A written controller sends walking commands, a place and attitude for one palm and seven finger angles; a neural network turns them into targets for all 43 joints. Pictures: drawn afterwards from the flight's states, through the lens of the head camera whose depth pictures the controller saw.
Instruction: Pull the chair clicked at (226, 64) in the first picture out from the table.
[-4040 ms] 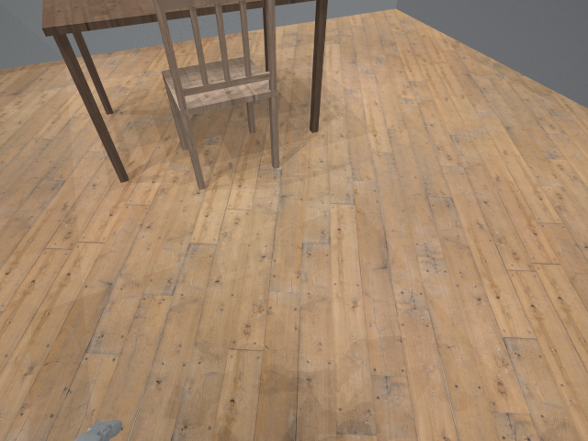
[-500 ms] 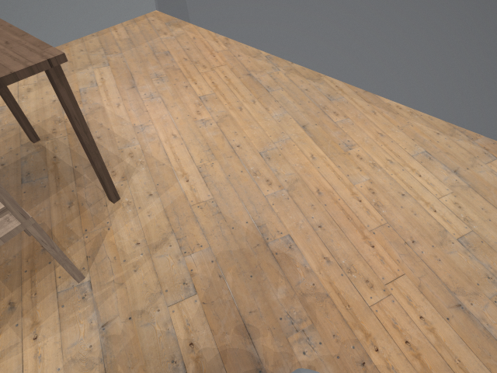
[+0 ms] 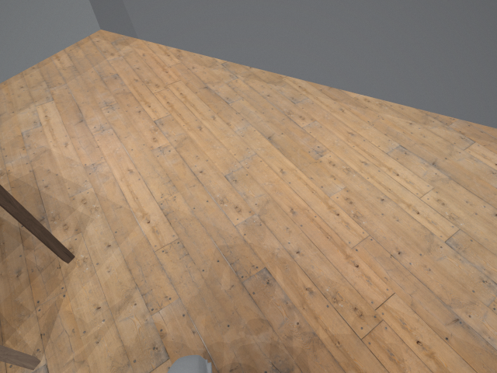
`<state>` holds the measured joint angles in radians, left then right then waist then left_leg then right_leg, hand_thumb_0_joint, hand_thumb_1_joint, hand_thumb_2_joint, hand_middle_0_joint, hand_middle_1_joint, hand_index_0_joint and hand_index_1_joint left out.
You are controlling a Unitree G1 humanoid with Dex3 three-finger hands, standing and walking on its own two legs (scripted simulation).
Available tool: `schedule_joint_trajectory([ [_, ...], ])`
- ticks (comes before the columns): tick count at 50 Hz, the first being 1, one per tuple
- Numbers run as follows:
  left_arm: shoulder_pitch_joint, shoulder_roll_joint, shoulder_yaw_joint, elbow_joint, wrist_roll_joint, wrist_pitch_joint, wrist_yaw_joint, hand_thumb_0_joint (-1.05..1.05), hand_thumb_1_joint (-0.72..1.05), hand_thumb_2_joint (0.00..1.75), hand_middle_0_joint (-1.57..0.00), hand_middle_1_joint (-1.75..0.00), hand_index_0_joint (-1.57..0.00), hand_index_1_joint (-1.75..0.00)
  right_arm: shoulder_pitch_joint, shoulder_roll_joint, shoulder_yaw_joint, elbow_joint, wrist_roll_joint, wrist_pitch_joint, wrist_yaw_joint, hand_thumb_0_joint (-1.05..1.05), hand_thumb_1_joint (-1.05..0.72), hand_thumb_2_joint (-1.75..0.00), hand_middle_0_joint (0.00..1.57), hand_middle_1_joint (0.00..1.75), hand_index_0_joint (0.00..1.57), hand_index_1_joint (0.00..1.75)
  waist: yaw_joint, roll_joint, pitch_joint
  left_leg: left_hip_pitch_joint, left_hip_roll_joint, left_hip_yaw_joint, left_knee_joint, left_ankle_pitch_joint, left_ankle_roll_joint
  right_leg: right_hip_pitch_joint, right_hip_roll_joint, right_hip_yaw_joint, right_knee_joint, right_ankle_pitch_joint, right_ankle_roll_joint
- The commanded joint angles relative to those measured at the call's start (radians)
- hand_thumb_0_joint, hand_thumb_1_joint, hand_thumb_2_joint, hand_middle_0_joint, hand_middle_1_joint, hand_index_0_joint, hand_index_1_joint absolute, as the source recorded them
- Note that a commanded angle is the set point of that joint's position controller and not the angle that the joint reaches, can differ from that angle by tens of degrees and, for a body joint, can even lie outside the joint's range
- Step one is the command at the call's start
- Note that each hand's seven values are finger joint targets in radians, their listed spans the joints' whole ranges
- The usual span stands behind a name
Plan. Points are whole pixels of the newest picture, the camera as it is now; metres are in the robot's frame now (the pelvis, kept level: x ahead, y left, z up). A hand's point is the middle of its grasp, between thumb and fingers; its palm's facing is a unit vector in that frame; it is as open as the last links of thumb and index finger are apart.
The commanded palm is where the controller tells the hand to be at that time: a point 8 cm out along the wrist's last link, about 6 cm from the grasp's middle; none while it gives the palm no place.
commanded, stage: turn to face it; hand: left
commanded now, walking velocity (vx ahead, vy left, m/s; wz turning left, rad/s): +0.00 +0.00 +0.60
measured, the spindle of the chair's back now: out of the picture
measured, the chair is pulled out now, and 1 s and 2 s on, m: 0.00 0.00 0.00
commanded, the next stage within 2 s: take the last steps up to it in 1.74 s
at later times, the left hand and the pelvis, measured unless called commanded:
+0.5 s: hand out of the picture +0.12 +0.25 -0.18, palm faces +0.30 -0.92 -0.23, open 7.4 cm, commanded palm none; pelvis +0.10 +0.04 +0.00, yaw +15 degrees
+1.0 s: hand out of the picture +0.08 +0.16 -0.15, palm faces +0.54 -0.80 -0.27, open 7.4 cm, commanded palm none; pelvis +0.12 -0.04 +0.00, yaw +34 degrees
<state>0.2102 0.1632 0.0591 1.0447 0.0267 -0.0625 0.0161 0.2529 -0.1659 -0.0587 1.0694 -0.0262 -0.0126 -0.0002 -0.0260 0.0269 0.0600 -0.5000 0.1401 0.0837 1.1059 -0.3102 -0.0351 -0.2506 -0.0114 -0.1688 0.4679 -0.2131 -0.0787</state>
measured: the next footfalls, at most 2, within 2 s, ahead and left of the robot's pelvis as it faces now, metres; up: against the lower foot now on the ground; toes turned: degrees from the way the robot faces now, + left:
left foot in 0.26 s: +0.16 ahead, +0.15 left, +0.00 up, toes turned +19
right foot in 0.72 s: +0.21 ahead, -0.11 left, +0.00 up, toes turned +20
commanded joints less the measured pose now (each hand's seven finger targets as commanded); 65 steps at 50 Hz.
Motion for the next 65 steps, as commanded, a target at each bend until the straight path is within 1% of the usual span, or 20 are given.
schedule_joint_trajectory([
  [1,0.066,0.1,-0.002,-0.019,-0.005,-0.012,0.006,0.0,0.9,0.9,-0.2,-0.3,-0.2,-0.3,0.085,0.003,0.01,-0.016,0.009,0.011,0.002,0.0,-0.9,-0.9,0.2,0.3,0.2,0.3,0.0,-0.101,-0.043,0.031,0.001,-0.019,-0.154,0.059,-0.01,0.027,-0.275,0.103,-0.232,0.33,-0.052],
  [8,0.104,0.14,0.014,-0.017,-0.001,0.021,0.016,0.0,0.9,0.9,-0.2,-0.3,-0.2,-0.3,-0.082,-0.038,0.008,-0.101,0.011,0.014,0.016,0.0,-0.9,-0.9,0.2,0.3,0.2,0.3,0.051,-0.156,-0.009,0.021,-0.019,0.034,-0.37,0.038,0.002,0.167,-0.33,0.037,-0.11,0.478,-0.029],
  [11,0.084,0.172,0.026,-0.043,-0.007,0.034,0.018,0.0,0.9,0.9,-0.2,-0.3,-0.2,-0.3,-0.009,-0.08,-0.003,-0.099,0.003,0.016,0.014,0.0,-0.9,-0.9,0.2,0.3,0.2,0.3,0.005,-0.096,-0.061,0.193,-0.059,0.06,-0.516,0.131,0.023,0.144,-0.317,-0.018,0.084,0.509,0.014],
  [12,0.082,0.169,0.029,-0.055,-0.013,0.039,0.015,0.0,0.9,0.9,-0.2,-0.3,-0.2,-0.3,0.061,-0.12,-0.017,-0.091,-0.001,0.013,0.012,0.0,-0.9,-0.9,0.2,0.3,0.2,0.3,-0.029,-0.004,-0.116,0.338,-0.044,0.024,-0.594,0.338,0.045,0.07,-0.277,-0.052,0.235,0.417,0.055],
  [13,0.094,0.128,0.027,-0.088,-0.025,0.044,0.011,0.0,0.9,0.9,-0.2,-0.3,-0.2,-0.3,0.127,-0.223,-0.039,-0.098,-0.007,0.006,0.006,0.0,-0.9,-0.9,0.2,0.3,0.2,0.3,-0.046,0.267,-0.165,0.49,0.176,-0.287,-0.659,0.707,0.157,-0.145,-0.142,-0.088,0.475,-0.019,0.136],
  [14,0.065,0.11,0.014,-0.129,-0.023,0.05,0.013,0.0,0.9,0.9,-0.2,-0.3,-0.2,-0.3,0.163,-0.271,-0.043,-0.089,0.006,0.012,-0.002,0.0,-0.9,-0.9,0.2,0.3,0.2,0.3,-0.056,0.339,-0.2,0.509,0.324,-0.461,-0.715,0.927,0.287,-0.247,-0.063,0.015,0.7,-0.494,0.155],
  [15,0.033,0.127,0.02,-0.14,-0.015,0.061,0.018,0.0,0.9,0.9,-0.2,-0.3,-0.2,-0.3,0.132,-0.255,-0.042,-0.09,0.01,0.017,-0.005,0.0,-0.9,-0.9,0.2,0.3,0.2,0.3,-0.041,0.189,-0.189,0.463,0.306,-0.403,-0.74,0.661,0.296,-0.268,-0.087,0.108,0.75,-0.457,0.139],
  [21,0.025,0.108,0.035,-0.128,-0.009,0.082,0.002,0.0,0.9,0.9,-0.2,-0.3,-0.2,-0.3,-0.046,-0.203,-0.036,-0.165,0.007,0.004,-0.016,0.0,-0.9,-0.9,0.2,0.3,0.2,0.3,0.016,0.085,-0.157,0.337,0.119,-0.254,-0.771,0.432,0.192,-0.264,-0.101,0.147,0.666,-0.194,0.167],
  [29,-0.068,0.117,0.033,-0.208,-0.011,0.092,0.005,0.0,0.9,0.9,-0.2,-0.3,-0.2,-0.3,-0.035,-0.234,-0.061,-0.181,-0.001,0.024,-0.003,0.0,-0.9,-0.9,0.2,0.3,0.2,0.3,-0.009,0.123,-0.113,0.301,0.094,-0.349,-0.781,0.305,0.208,-0.211,-0.062,0.145,0.411,-0.219,0.176],
  [34,0.041,0.145,0.034,-0.209,-0.021,0.077,0.011,0.0,0.9,0.9,-0.2,-0.3,-0.2,-0.3,-0.105,-0.246,-0.073,-0.221,0.005,0.039,0.004,0.0,-0.9,-0.9,0.2,0.3,0.2,0.3,0.048,0.122,-0.137,0.163,0.029,-0.373,-0.674,0.303,0.153,0.065,-0.019,0.12,0.048,-0.071,0.158],
  [35,0.086,0.187,0.044,-0.207,-0.015,0.069,0.016,0.0,0.9,0.9,-0.2,-0.3,-0.2,-0.3,-0.111,-0.211,-0.07,-0.232,0.012,0.042,0.008,0.0,-0.9,-0.9,0.2,0.3,0.2,0.3,0.073,0.024,-0.146,0.041,-0.032,-0.333,-0.577,0.155,0.099,0.2,-0.095,0.183,-0.109,-0.028,0.137],
  [36,0.094,0.301,0.064,-0.216,0.006,0.059,0.024,0.0,0.9,0.9,-0.2,-0.3,-0.2,-0.3,-0.087,-0.123,-0.056,-0.255,0.02,0.045,0.012,0.0,-0.9,-0.9,0.2,0.3,0.2,0.3,0.078,-0.324,-0.134,-0.16,-0.192,-0.137,-0.311,-0.145,-0.001,0.283,-0.393,0.487,-0.25,-0.085,0.041],
  [37,0.054,0.328,0.055,-0.24,-0.001,0.066,0.026,0.0,0.9,0.9,-0.2,-0.3,-0.2,-0.3,-0.122,-0.165,-0.063,-0.271,0.008,0.047,0.011,0.0,-0.9,-0.9,0.2,0.3,0.2,0.3,0.078,-0.339,-0.095,-0.14,-0.174,-0.131,-0.101,-0.275,-0.005,0.105,-0.514,0.544,-0.252,-0.012,-0.035],
  [41,-0.113,0.2,0.022,-0.279,-0.006,0.056,0.019,0.0,0.9,0.9,-0.2,-0.3,-0.2,-0.3,-0.044,-0.163,-0.065,-0.204,-0.001,0.071,0.031,0.0,-0.9,-0.9,0.2,0.3,0.2,0.3,-0.017,-0.208,-0.007,-0.107,-0.112,-0.113,0.15,-0.048,-0.026,0.002,-0.312,0.221,-0.181,0.071,0.01],
  [55,0.077,0.276,0.045,-0.199,0.008,0.069,0.015,0.0,0.9,0.9,-0.2,-0.3,-0.2,-0.3,-0.181,-0.144,-0.025,-0.239,0.018,0.058,0.031,0.0,-0.9,-0.9,0.2,0.3,0.2,0.3,0.08,-0.263,-0.111,0.073,-0.095,0.022,-0.331,-0.154,-0.025,0.203,-0.398,0.075,-0.048,0.385,-0.037],
  [58,0.059,0.271,0.049,-0.19,-0.003,0.077,0.008,0.0,0.9,0.9,-0.2,-0.3,-0.2,-0.3,-0.101,-0.172,-0.031,-0.222,0.015,0.044,0.028,0.0,-0.9,-0.9,0.2,0.3,0.2,0.3,0.032,-0.177,-0.153,0.276,-0.107,0.037,-0.607,0.037,-0.003,0.119,-0.366,-0.001,0.092,0.316,0.037],
  [59,0.056,0.247,0.047,-0.2,-0.013,0.083,0.004,0.0,0.9,0.9,-0.2,-0.3,-0.2,-0.3,-0.035,-0.236,-0.046,-0.208,0.013,0.033,0.026,0.0,-0.9,-0.9,0.2,0.3,0.2,0.3,-0.012,-0.037,-0.191,0.454,-0.032,-0.07,-0.716,0.194,0.031,-0.03,-0.317,-0.039,0.252,0.176,0.092],
  [60,0.017,0.176,0.03,-0.249,-0.019,0.086,-0.005,0.0,0.9,0.9,-0.2,-0.3,-0.2,-0.3,0.021,-0.354,-0.077,-0.205,0.007,0.026,0.018,0.0,-0.9,-0.9,0.2,0.3,0.2,0.3,-0.053,0.294,-0.182,0.589,0.244,-0.436,-0.748,0.569,0.161,-0.344,-0.164,-0.055,0.476,-0.373,0.183],
  [61,-0.058,0.178,0.019,-0.27,-0.008,0.097,0.001,0.0,0.9,0.9,-0.2,-0.3,-0.2,-0.3,0.078,-0.38,-0.08,-0.177,0.014,0.035,0.01,0.0,-0.9,-0.9,0.2,0.3,0.2,0.3,-0.078,0.239,-0.185,0.553,0.307,-0.444,-0.732,0.747,0.251,-0.378,-0.137,0.061,0.609,-0.463,0.175],
  [65,-0.034,0.187,0.031,-0.209,-0.01,0.099,-0.005,0.0,0.9,0.9,-0.2,-0.3,-0.2,-0.3,-0.085,-0.267,-0.043,-0.211,0.01,0.023,-0.015,0.0,-0.9,-0.9,0.2,0.3,0.2,0.3,0.001,0.161,-0.107,0.44,0.13,-0.26,-0.718,0.715,0.195,-0.356,-0.132,0.143,0.717,-0.234,0.181],
])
